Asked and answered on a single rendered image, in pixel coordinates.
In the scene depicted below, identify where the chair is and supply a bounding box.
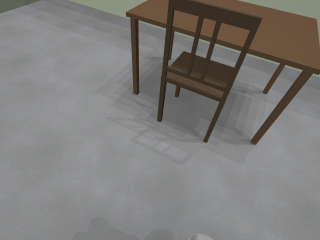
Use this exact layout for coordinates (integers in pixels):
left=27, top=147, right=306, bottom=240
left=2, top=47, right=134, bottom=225
left=157, top=0, right=263, bottom=143

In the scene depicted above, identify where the table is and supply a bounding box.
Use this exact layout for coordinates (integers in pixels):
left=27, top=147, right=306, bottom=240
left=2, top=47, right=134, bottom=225
left=126, top=0, right=320, bottom=145

